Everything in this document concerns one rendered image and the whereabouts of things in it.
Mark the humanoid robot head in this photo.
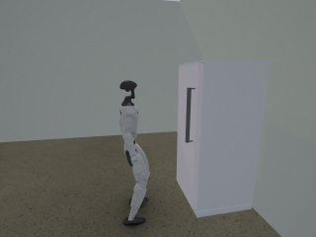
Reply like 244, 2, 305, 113
119, 80, 137, 107

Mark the fridge door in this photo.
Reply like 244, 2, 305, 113
176, 63, 204, 208

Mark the robot right shin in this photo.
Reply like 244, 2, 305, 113
128, 187, 147, 221

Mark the right robot upper arm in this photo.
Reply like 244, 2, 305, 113
122, 107, 136, 139

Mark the left robot upper arm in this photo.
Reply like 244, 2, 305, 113
118, 116, 122, 126

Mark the robot right forearm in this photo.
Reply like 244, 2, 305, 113
124, 133, 139, 165

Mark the handle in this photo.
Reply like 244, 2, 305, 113
185, 87, 195, 143

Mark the robot right hand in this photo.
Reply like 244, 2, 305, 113
132, 163, 146, 184

